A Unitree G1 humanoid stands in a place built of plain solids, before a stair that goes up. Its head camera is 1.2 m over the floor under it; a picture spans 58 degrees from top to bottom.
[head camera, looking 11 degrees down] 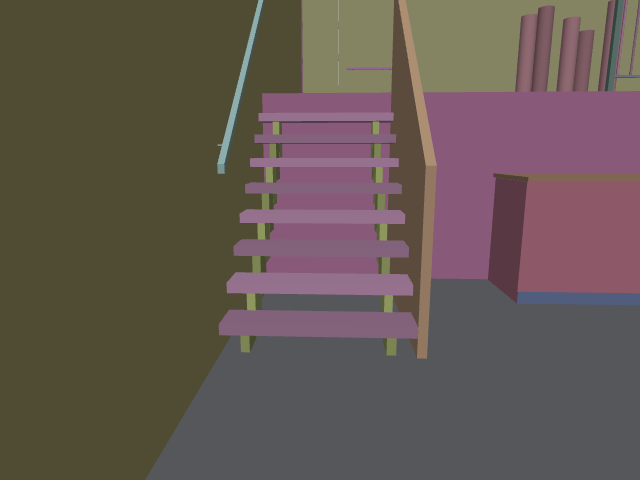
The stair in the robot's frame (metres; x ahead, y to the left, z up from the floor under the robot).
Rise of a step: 0.20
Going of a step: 0.22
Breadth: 1.20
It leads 2 degrees to the right of straight ahead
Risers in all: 9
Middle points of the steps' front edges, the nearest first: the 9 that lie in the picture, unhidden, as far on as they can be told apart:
2.45 0.01 0.20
2.67 0.01 0.39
2.89 0.00 0.59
3.11 -0.01 0.79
3.33 -0.02 0.99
3.55 -0.03 1.18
3.77 -0.04 1.38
3.99 -0.05 1.58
4.20 -0.06 1.77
